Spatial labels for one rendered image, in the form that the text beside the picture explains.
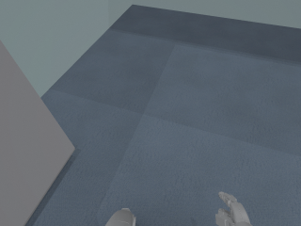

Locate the robot right hand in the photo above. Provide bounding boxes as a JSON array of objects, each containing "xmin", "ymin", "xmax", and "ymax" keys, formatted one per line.
[{"xmin": 215, "ymin": 191, "xmax": 250, "ymax": 226}]

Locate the robot left thigh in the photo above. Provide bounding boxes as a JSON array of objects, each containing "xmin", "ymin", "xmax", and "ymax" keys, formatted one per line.
[{"xmin": 105, "ymin": 210, "xmax": 136, "ymax": 226}]

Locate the fridge door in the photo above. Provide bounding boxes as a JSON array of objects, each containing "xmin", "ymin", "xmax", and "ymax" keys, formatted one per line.
[{"xmin": 0, "ymin": 40, "xmax": 75, "ymax": 226}]

